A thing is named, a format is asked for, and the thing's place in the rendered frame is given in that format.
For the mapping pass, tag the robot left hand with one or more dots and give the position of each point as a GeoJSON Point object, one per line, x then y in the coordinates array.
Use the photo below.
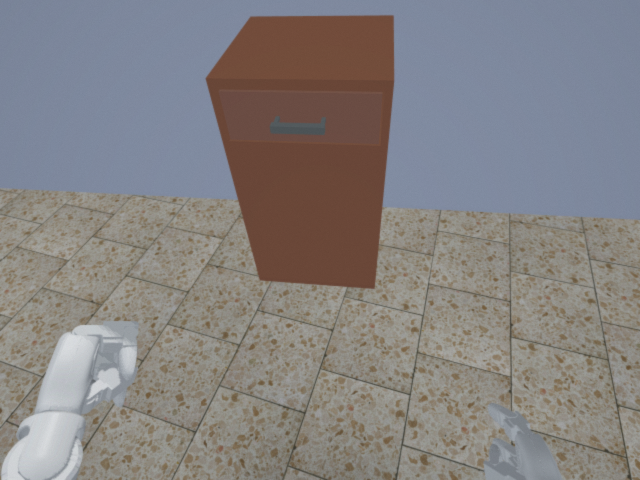
{"type": "Point", "coordinates": [106, 353]}

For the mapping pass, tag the cabinet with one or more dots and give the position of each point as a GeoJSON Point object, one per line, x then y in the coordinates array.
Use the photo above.
{"type": "Point", "coordinates": [312, 210]}

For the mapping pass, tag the handle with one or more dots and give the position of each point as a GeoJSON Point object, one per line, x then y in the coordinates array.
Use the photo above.
{"type": "Point", "coordinates": [277, 127]}

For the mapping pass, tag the drawer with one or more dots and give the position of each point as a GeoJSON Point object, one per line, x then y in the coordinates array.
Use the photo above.
{"type": "Point", "coordinates": [351, 116]}

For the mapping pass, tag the left robot forearm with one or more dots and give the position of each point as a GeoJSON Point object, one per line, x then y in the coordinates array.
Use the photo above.
{"type": "Point", "coordinates": [49, 448]}

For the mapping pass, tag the robot right hand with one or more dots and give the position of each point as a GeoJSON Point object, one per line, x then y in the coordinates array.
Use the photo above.
{"type": "Point", "coordinates": [530, 459]}

